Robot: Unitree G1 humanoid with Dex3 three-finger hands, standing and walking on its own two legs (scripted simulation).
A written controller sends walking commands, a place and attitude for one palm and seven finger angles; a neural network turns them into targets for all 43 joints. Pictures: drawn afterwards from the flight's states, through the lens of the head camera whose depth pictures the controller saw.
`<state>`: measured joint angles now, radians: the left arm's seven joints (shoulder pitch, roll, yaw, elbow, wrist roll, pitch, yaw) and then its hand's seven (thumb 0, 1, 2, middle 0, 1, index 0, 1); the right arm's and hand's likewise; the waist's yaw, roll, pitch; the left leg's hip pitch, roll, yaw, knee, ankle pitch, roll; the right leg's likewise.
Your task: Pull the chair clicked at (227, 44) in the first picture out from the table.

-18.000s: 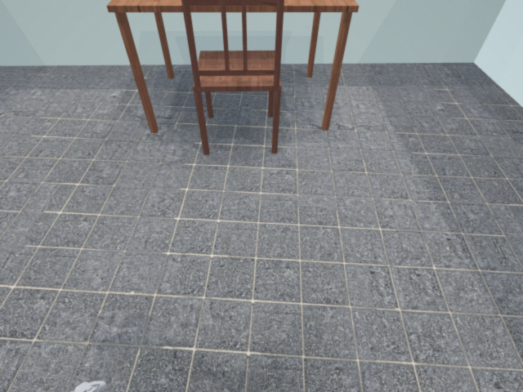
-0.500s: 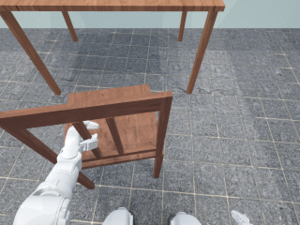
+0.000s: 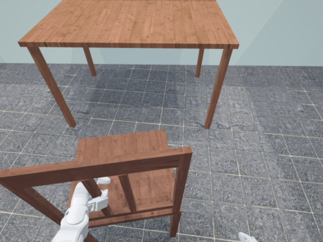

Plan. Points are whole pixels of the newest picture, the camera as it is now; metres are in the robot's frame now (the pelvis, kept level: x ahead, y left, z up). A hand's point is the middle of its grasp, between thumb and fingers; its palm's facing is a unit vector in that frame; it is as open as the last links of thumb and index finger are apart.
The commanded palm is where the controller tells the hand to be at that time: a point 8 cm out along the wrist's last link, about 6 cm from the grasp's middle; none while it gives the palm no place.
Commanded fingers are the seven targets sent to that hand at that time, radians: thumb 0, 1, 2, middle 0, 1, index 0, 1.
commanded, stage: stop walking, hand still on the chair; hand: left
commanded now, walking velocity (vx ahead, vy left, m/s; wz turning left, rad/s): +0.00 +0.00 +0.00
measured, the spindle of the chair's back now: (98, 197) +0.25 +0.21 -0.10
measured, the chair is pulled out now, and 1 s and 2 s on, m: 0.60 0.60 0.60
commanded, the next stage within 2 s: open the thumb and straighten the fingers in 0.52 s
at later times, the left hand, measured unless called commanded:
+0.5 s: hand (103, 199) +0.24 +0.18 -0.07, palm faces +0.17 -0.96 -0.21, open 5.4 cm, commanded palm +0.22 +0.23 -0.05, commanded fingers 0.00 0.90 0.90 -0.50 -1.45 -0.50 -1.45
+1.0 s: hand (103, 195) +0.25 +0.19 -0.08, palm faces +0.17 -0.96 -0.22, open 11.8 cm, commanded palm +0.23 +0.23 -0.05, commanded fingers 0.00 -0.55 0.20 -0.25 -0.73 -0.25 -0.73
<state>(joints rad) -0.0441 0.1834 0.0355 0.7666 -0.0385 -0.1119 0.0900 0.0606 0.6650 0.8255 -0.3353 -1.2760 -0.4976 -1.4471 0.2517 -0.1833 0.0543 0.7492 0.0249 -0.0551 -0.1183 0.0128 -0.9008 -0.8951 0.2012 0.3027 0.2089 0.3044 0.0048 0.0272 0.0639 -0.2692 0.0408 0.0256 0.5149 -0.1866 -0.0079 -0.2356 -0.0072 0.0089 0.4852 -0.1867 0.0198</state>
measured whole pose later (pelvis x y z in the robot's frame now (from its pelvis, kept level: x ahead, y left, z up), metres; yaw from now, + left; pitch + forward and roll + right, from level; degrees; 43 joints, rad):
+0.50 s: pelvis +0.04 -0.01 +0.01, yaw +0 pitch -2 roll +0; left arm 0.16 0.19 0.04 0.59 -0.05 -0.08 0.10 0.07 0.67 0.81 -0.33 -1.25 -0.50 -1.45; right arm 0.17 -0.23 0.03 0.69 0.02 -0.04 -0.13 0.01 -0.90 -0.90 0.20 0.30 0.21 0.30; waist 0.01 0.00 0.01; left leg -0.20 0.04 0.03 0.44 -0.21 -0.02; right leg -0.18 0.00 0.01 0.43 -0.22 0.01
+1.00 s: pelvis +0.04 -0.01 -0.03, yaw +3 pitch +7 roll +0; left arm 0.23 0.20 0.04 0.27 -0.09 0.10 0.07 0.01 -0.24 0.35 -0.41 -1.24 -0.44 -1.27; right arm 0.21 -0.26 0.01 0.61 0.04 -0.14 -0.08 0.01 -0.90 -0.90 0.20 0.30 0.21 0.30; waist -0.02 0.05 -0.08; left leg -0.56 0.02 -0.02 0.78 -0.35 -0.02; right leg -0.52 -0.04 -0.03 0.78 -0.39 0.01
